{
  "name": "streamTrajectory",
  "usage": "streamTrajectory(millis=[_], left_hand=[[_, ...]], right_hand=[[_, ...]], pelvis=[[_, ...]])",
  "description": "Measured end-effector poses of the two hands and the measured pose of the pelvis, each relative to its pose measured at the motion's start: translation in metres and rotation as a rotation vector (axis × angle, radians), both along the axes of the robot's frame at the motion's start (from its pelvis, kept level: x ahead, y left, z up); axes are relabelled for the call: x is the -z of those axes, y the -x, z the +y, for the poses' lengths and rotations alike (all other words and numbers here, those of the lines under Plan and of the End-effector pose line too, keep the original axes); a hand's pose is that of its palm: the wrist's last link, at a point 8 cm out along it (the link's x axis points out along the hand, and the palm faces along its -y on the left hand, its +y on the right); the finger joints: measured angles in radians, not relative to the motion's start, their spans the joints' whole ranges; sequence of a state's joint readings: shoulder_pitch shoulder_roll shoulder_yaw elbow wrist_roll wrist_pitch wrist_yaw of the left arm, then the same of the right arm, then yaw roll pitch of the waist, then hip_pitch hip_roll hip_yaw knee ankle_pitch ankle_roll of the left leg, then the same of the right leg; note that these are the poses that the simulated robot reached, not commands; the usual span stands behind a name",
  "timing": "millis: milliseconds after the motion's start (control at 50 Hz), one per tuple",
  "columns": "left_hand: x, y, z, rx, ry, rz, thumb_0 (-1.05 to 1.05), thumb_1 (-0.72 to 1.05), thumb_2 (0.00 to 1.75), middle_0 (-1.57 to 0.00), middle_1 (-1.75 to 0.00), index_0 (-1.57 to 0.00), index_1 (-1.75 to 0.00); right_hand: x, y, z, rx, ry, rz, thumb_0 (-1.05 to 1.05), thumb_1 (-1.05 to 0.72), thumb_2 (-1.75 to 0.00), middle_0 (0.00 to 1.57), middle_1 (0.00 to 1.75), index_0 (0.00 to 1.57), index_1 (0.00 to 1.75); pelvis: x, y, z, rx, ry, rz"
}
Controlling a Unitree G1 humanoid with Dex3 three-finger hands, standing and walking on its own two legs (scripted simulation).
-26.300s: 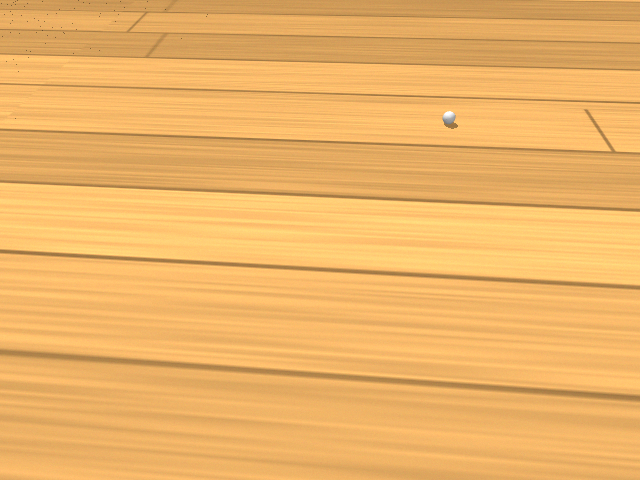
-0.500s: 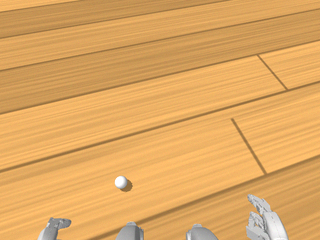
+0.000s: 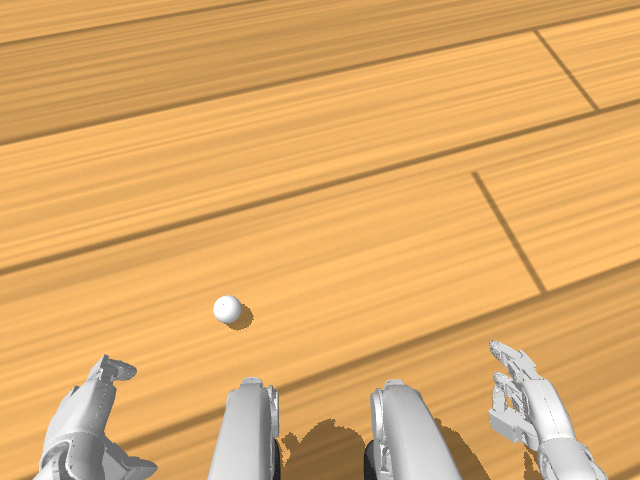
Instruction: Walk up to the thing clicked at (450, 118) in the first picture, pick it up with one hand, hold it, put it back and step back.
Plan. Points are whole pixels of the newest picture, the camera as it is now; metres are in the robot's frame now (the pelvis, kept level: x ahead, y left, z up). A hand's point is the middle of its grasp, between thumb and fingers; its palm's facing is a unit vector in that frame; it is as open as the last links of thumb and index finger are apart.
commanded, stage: rise first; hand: left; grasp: from above
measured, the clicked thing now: (227, 309) +0.47 +0.22 -0.55
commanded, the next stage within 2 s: none
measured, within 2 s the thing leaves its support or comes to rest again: neither
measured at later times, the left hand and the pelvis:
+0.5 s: hand (171, 348) +0.34 +0.27 -0.32, palm faces -0.48 -0.20 -0.85, open 13.7 cm; pelvis -0.06 -0.01 -0.17, yaw -4 degrees
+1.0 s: hand (189, 326) +0.39 +0.26 -0.39, palm faces -0.46 -0.01 -0.89, open 14.0 cm; pelvis -0.06 +0.00 -0.23, yaw -6 degrees
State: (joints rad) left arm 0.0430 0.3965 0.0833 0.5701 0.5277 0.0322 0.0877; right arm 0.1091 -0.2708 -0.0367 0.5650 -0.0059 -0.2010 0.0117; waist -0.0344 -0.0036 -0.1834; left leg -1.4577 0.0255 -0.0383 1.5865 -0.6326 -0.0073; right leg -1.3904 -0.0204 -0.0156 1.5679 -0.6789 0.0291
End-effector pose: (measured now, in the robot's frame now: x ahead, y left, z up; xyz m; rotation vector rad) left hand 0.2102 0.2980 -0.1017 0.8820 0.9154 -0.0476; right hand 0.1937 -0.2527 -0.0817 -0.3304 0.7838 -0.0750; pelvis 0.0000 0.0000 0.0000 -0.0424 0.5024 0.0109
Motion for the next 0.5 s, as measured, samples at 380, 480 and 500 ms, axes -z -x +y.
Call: streamTrajectory(millis=[380,480,500], left_hand=[[0.127,-0.116,-0.017,0.388,-0.272,-0.153,0.00,-0.47,0.97,-0.14,-1.00,-0.13,-1.00],[0.152,-0.132,-0.020,0.476,-0.306,-0.159,0.00,-0.46,0.97,-0.14,-0.99,-0.14,-0.99],[0.157,-0.135,-0.020,0.491,-0.313,-0.160,0.00,-0.46,0.97,-0.14,-0.99,-0.14,-0.99]], right_hand=[[0.187,0.123,-0.024,0.110,-0.012,0.356,0.01,-0.88,-0.89,0.20,0.30,0.20,0.30],[0.203,0.158,-0.029,0.150,0.014,0.437,0.01,-0.88,-0.89,0.20,0.30,0.20,0.30],[0.205,0.164,-0.029,0.157,0.020,0.452,0.01,-0.88,-0.89,0.20,0.30,0.20,0.30]], pelvis=[[0.142,0.053,-0.010,0.039,0.013,0.095],[0.165,0.059,-0.008,0.048,0.026,0.089],[0.169,0.060,-0.007,0.050,0.028,0.088]])
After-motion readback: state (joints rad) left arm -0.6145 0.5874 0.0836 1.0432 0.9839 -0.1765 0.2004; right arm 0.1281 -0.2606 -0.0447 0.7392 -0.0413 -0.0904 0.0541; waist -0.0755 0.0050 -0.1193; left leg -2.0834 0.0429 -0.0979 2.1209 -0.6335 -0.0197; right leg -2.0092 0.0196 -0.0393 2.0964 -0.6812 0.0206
